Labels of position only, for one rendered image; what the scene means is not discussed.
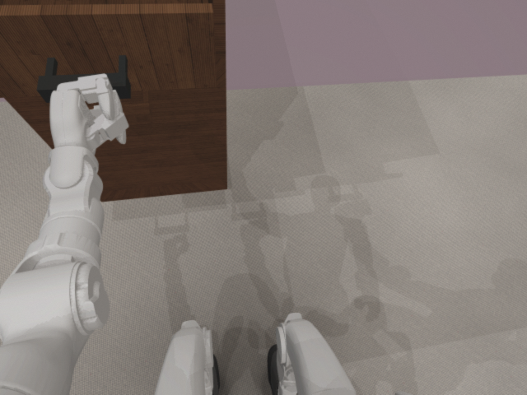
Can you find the left robot thigh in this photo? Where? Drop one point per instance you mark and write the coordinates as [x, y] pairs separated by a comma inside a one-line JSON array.
[[188, 355]]

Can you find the cabinet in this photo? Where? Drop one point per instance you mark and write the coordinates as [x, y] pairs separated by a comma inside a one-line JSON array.
[[183, 149]]

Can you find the robot left forearm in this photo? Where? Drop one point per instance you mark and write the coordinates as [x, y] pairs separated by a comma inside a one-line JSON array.
[[72, 227]]

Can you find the robot right shin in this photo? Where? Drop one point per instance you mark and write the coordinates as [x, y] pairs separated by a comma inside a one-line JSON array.
[[287, 382]]

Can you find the robot left hand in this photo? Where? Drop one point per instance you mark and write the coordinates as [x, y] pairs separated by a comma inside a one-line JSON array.
[[70, 117]]

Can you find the handle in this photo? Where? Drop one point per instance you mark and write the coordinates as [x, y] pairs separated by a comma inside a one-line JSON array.
[[136, 113], [50, 81]]

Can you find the drawer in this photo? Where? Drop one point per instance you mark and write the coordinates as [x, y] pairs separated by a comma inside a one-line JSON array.
[[169, 44]]

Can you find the robot left upper arm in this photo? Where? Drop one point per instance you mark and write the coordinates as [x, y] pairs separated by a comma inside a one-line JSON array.
[[46, 318]]

